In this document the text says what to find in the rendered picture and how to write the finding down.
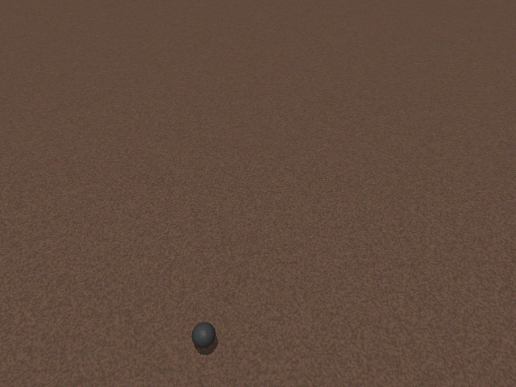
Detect ball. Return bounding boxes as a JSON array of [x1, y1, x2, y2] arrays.
[[192, 322, 215, 348]]

